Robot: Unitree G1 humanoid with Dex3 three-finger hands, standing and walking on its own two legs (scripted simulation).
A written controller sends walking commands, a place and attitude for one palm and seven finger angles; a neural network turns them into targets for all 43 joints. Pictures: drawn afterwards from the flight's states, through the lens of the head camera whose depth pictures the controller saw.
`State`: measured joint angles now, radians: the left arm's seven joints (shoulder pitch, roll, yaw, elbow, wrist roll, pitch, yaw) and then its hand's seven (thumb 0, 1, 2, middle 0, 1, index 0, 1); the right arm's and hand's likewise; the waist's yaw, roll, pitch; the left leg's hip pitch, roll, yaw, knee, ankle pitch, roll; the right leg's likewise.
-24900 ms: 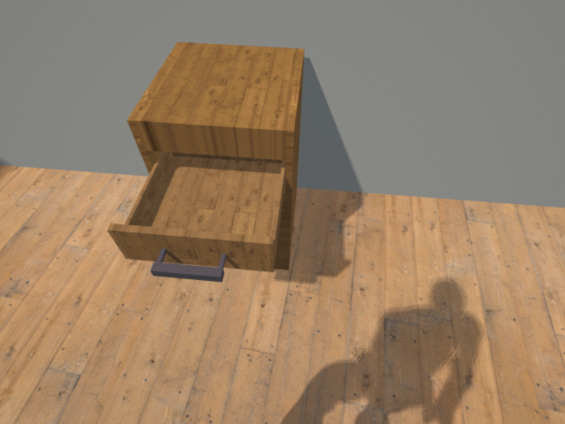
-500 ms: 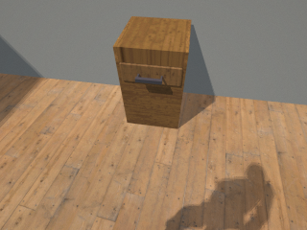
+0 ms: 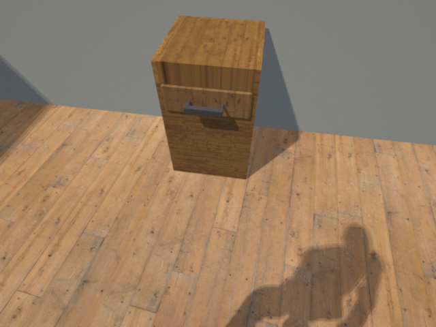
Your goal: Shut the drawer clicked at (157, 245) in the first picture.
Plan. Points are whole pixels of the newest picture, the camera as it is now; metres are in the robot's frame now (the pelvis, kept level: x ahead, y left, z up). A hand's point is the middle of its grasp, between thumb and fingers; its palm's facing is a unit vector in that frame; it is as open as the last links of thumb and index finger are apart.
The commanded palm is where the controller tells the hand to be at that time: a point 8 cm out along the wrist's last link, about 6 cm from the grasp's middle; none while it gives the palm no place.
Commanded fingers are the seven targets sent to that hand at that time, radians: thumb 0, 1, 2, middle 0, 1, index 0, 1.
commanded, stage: look to check the result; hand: left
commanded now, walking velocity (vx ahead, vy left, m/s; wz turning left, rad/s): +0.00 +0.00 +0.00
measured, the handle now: (204, 107) +0.97 +0.11 -0.24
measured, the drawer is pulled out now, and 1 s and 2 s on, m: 0.01 0.01 0.01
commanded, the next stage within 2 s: stand and wait in 0.42 s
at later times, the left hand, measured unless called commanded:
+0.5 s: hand out of the picture -0.01 +0.14 -0.17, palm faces +0.04 -0.98 -0.18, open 7.4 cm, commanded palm none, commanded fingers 0.00 0.90 0.90 -0.20 -0.30 -0.20 -0.30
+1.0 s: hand out of the picture +0.00 +0.14 -0.17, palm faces +0.05 -0.98 -0.19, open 7.4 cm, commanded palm none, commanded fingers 0.00 0.90 0.90 -0.20 -0.30 -0.20 -0.30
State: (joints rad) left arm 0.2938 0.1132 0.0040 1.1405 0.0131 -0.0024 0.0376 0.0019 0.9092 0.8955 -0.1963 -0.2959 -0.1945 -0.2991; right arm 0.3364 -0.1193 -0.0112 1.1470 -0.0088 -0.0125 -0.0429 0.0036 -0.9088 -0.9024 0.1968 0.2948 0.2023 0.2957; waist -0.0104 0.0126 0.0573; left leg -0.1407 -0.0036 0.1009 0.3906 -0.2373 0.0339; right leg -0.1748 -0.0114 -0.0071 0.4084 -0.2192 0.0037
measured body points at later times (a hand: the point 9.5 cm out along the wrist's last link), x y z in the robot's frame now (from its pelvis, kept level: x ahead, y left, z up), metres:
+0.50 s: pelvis +0.01 -0.01 +0.00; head +0.03 -0.02 +0.45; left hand -0.01 +0.20 -0.16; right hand -0.01 -0.22 -0.17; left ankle -0.01 +0.09 -0.74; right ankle +0.00 -0.12 -0.74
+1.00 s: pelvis +0.02 -0.02 +0.00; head +0.04 -0.03 +0.45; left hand +0.00 +0.19 -0.16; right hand -0.01 -0.23 -0.17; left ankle -0.01 +0.09 -0.74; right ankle +0.00 -0.12 -0.74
